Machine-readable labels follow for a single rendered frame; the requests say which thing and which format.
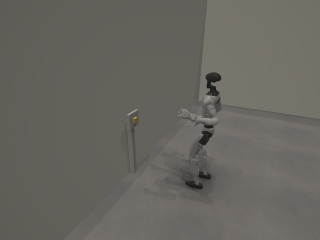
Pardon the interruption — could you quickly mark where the robot right upper arm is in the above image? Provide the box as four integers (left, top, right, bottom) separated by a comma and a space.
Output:
217, 89, 222, 112

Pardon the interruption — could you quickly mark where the robot left foot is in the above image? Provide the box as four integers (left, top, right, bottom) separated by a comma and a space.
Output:
185, 180, 203, 189

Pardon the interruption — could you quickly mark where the panel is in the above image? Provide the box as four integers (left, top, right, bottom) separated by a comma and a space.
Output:
127, 109, 139, 173

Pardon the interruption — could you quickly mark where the robot left hand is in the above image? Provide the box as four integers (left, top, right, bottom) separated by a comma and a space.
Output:
178, 108, 191, 119

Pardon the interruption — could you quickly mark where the robot right shin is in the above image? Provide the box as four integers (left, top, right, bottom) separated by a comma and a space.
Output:
197, 153, 208, 175

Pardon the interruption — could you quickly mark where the left robot forearm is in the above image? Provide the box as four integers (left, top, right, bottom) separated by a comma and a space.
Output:
189, 114, 218, 126

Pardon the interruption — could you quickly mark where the robot left upper arm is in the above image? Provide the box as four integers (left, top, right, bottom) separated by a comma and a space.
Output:
203, 96, 220, 126

